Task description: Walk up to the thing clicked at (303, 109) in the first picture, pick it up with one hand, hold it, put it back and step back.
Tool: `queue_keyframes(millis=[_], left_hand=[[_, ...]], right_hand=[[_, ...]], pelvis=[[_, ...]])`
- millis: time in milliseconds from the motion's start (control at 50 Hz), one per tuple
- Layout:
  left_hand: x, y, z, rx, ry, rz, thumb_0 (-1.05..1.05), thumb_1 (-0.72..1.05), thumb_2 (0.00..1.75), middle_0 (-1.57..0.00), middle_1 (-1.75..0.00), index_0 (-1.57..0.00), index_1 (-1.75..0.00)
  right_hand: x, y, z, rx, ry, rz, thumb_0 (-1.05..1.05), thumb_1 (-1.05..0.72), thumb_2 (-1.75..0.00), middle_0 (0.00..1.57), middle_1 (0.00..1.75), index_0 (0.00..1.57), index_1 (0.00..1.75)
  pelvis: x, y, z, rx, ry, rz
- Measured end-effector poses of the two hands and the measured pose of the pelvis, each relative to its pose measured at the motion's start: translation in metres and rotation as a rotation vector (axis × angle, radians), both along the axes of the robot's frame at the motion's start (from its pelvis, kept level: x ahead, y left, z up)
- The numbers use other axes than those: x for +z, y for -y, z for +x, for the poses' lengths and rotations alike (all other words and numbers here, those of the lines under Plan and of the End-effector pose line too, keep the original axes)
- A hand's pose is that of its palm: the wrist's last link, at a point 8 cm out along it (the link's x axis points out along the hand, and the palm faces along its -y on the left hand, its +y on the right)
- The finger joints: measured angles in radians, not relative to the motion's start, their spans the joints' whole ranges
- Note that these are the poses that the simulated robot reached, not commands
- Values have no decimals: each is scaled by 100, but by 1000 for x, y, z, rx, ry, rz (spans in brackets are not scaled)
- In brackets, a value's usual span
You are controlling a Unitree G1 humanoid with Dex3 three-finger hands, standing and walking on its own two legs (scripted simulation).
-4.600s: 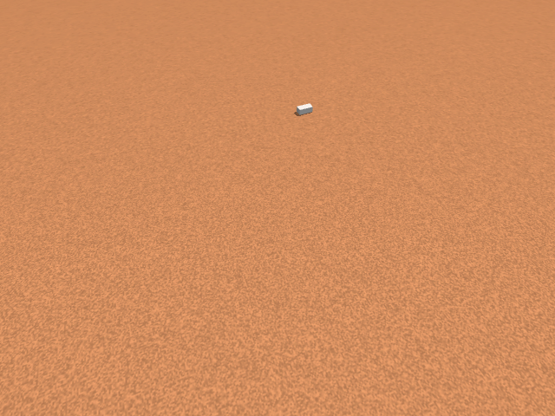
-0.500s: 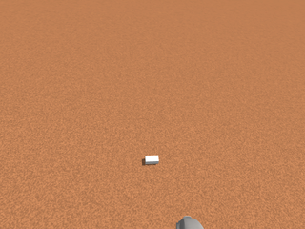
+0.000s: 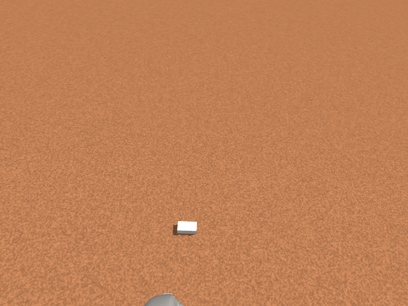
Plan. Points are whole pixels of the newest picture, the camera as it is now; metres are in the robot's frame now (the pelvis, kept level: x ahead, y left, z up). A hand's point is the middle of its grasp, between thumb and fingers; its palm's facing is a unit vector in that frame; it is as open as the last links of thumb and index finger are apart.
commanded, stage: walk up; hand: left
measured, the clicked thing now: (187, 227) +0.57 +0.09 -0.72
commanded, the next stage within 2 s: none
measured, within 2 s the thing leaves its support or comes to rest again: neither
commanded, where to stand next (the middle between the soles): +0.25 -0.17 m, yaw +4 degrees
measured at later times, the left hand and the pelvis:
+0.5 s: hand (165, 300) +0.16 +0.10 -0.13, palm faces +0.02 -0.93 -0.38, open 7.4 cm; pelvis +0.12 -0.19 +0.00, yaw +0 degrees
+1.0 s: hand (191, 263) +0.24 +0.05 -0.14, palm faces +0.04 -0.91 -0.42, open 7.4 cm; pelvis +0.17 -0.22 +0.00, yaw +3 degrees
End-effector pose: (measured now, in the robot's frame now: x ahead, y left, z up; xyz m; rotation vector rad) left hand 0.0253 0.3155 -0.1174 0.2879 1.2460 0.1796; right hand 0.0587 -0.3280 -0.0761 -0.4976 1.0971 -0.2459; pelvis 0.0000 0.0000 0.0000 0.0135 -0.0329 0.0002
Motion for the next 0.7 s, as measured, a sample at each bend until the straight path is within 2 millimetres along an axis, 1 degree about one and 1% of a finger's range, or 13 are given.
queue_keyframes(millis=[60, 120, 220, 280, 320, 360, 380, 420, 460, 520, 580, 640, 700], left_hand=[[-1, 20, 30, -43, 8, -16, 1, 90, 90, -20, -30, -21, -30], [2, 38, 62, -66, 51, -24, 1, 90, 90, -20, -30, -21, -30], [12, 69, 107, -90, 96, -8, 0, 90, 90, -20, -30, -21, -30], [19, 91, 129, -97, 115, 24, 0, 90, 90, -20, -30, -21, -30], [19, 105, 140, -95, 136, 61, 0, 90, 90, -20, -30, -21, -30], [18, 120, 144, -79, 156, 92, 0, 90, 90, -20, -30, -21, -30], [19, 128, 143, -63, 158, 95, 0, 90, 90, -20, -30, -21, -30], [21, 145, 137, -32, 141, 89, 0, 90, 90, -20, -30, -21, -30], [24, 160, 130, -5, 110, 79, 0, 90, 90, -20, -30, -21, -30], [25, 179, 120, 30, 60, 68, 0, 90, 90, -20, -30, -21, -30], [24, 193, 114, 47, 3, 63, 0, 90, 90, -20, -30, -21, -30], [18, 203, 116, 63, -40, 57, 0, 90, 90, -21, -30, -21, -30], [7, 207, 128, 76, -49, 52, 1, 90, 90, -21, -30, -21, -30]], right_hand=[[10, 22, 2, -53, 16, -25, 1, -90, -89, 21, 30, 21, 30], [19, 48, 0, -69, 1, -49, 1, -90, -89, 21, 30, 21, 30], [23, 103, 1, -85, -35, -76, 1, -90, -89, 21, 30, 21, 30], [15, 144, 7, -102, -57, -82, 1, -89, -89, 21, 30, 21, 30], [4, 174, 15, -106, -73, -90, 1, -89, -90, 21, 30, 21, 30], [-8, 197, 28, -117, -97, -97, 1, -90, -90, 21, 30, 21, 30], [-11, 204, 36, -125, -105, -93, 1, -90, -90, 21, 30, 20, 30], [-14, 210, 57, -115, -101, -67, 1, -90, -90, 21, 30, 20, 30], [-13, 210, 82, -79, -81, -29, 1, -90, -90, 20, 30, 20, 30], [-10, 206, 118, -19, -59, 26, 1, -90, -90, 20, 30, 20, 30], [-9, 199, 152, 21, -46, 69, 1, -90, -90, 20, 30, 20, 30], [-13, 190, 183, 44, -33, 99, 1, -90, -90, 21, 30, 20, 30], [-21, 183, 211, 60, -18, 112, 1, -90, -90, 21, 30, 20, 30]], pelvis=[[3, 16, 12, -15, 11, 11], [6, 36, 23, -23, 14, 14], [6, 76, 43, -31, 9, 12], [0, 107, 58, -34, 2, 9], [-9, 131, 70, -32, -3, 3], [-17, 150, 80, -21, 2, -16], [-17, 157, 84, -16, 3, -17], [-11, 168, 94, -12, 5, -22], [-4, 178, 105, -6, 5, -23], [5, 190, 122, 3, 2, -24], [9, 199, 137, 7, 0, -24], [9, 204, 151, 16, -1, -20], [1, 204, 162, 37, 0, -14]])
